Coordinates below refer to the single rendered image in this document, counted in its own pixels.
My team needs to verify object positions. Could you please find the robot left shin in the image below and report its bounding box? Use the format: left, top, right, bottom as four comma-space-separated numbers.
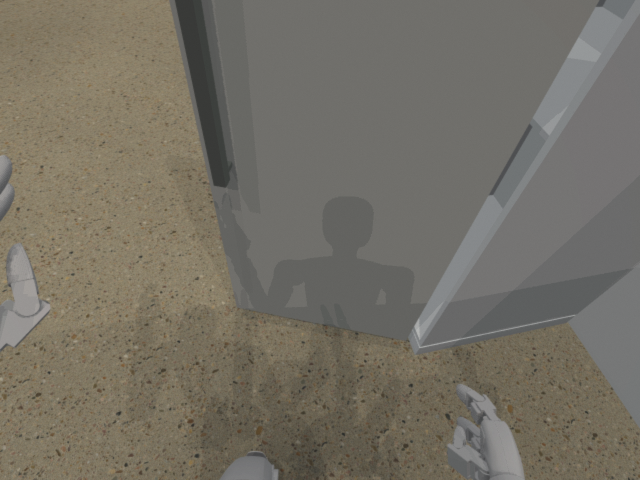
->
246, 451, 268, 460

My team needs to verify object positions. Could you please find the right robot hand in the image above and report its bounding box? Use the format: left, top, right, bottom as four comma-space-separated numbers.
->
447, 384, 525, 480

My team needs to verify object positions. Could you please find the fridge door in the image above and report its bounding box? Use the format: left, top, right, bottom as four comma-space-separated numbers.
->
169, 0, 599, 341

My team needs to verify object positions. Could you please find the handle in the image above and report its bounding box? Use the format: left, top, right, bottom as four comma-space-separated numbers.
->
175, 0, 233, 188

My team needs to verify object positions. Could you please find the left robot thigh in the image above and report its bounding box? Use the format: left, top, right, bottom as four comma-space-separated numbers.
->
219, 456, 279, 480

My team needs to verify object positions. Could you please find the left robot hand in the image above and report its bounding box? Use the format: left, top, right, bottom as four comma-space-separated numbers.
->
0, 155, 51, 352

